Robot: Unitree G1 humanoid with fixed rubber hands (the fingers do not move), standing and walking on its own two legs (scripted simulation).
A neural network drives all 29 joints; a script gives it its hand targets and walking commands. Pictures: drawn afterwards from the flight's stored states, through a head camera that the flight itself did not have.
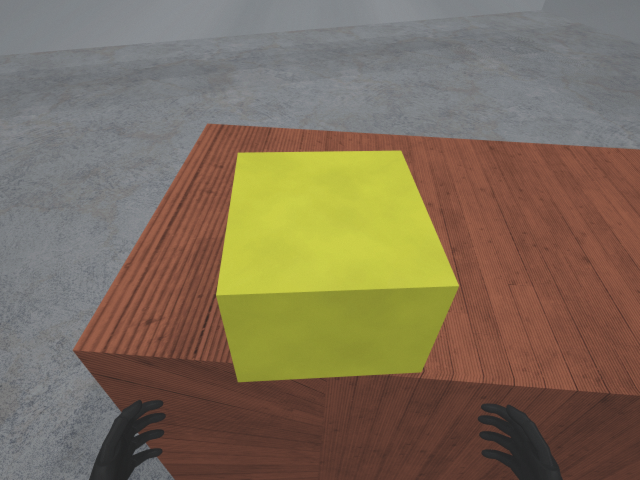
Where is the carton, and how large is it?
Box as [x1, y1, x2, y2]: [216, 151, 458, 381]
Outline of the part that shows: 401,151 238,153 216,292 238,381 421,371 458,287 458,284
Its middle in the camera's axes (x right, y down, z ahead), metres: +0.01 +0.03 +0.61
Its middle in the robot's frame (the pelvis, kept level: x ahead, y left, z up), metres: +0.45 +0.05 +0.03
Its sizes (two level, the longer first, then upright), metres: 0.294 0.273 0.204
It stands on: a pedestal, 0.71 m high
